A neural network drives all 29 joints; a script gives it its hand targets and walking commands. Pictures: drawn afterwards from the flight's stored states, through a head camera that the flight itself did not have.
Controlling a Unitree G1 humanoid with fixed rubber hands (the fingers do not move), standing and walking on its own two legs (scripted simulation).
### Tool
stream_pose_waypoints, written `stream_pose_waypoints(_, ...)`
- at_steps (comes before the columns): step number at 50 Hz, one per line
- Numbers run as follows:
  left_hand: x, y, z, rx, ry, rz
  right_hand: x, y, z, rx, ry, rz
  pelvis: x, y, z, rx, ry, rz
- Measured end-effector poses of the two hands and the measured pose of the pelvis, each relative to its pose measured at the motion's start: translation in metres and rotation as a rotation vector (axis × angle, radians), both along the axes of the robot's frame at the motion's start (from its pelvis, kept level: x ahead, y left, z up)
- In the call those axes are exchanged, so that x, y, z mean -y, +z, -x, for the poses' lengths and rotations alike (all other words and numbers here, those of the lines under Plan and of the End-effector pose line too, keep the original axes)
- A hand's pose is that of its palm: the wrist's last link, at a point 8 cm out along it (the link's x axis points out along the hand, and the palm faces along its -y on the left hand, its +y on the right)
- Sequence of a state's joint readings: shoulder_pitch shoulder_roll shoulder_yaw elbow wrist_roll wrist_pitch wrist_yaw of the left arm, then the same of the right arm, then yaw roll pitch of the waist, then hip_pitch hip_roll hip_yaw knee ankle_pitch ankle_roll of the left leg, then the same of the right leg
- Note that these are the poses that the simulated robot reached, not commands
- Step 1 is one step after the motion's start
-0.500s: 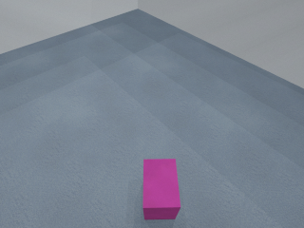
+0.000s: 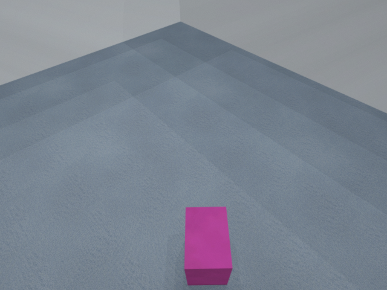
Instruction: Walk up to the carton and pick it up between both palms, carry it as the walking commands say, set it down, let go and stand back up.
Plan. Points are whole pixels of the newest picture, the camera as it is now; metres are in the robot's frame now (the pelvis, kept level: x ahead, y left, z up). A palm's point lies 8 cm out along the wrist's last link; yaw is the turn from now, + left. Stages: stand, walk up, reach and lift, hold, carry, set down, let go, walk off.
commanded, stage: reach and lift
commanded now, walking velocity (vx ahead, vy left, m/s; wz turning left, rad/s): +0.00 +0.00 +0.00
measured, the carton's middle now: (206, 246) +0.43 -0.02 -0.64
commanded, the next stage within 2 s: none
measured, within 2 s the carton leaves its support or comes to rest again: neither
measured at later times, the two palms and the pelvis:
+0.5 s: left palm out of the picture +0.15 +0.20 -0.16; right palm out of the picture +0.15 -0.22 -0.16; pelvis -0.02 +0.00 -0.05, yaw +0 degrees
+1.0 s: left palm (137, 251) +0.27 +0.18 -0.19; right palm (281, 246) +0.27 -0.21 -0.19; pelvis -0.09 +0.00 -0.10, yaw +0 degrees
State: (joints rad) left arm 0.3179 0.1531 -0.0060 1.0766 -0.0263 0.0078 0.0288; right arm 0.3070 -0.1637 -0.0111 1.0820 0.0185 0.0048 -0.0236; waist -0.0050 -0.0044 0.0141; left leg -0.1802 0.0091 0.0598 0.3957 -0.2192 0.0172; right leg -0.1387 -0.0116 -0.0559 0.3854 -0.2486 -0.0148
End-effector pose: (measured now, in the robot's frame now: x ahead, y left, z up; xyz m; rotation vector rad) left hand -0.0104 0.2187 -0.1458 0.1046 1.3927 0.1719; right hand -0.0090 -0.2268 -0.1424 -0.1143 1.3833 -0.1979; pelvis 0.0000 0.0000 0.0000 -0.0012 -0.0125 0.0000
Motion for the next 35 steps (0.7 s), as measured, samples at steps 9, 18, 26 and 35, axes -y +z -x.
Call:
stream_pose_waypoints(9, -0.011, 0.018, -0.177, 0.164, -0.092, -0.023, 0.011, 0.016, -0.158, 0.13, 0.087, 0.02, -0.003, -0.028, 0.02, -0.11, -0.012, -0.005)
stream_pose_waypoints(18, 0.01, 0.005, -0.157, 0.089, -0.073, 0.029, -0.003, 0.003, -0.148, 0.064, 0.109, -0.02, -0.003, -0.03, 0.006, -0.233, -0.011, -0.003)
stream_pose_waypoints(26, 0.015, -0.018, -0.165, 0.21, -0.102, 0.026, -0.011, -0.023, -0.166, 0.207, 0.107, -0.044, 0.001, -0.056, 0.024, -0.312, 0.0, -0.003)
stream_pose_waypoints(35, 0.018, -0.029, -0.187, 0.296, -0.104, 0.026, -0.008, -0.033, -0.179, 0.287, 0.09, -0.044, 0.005, -0.074, 0.055, -0.291, -0.004, -0.007)
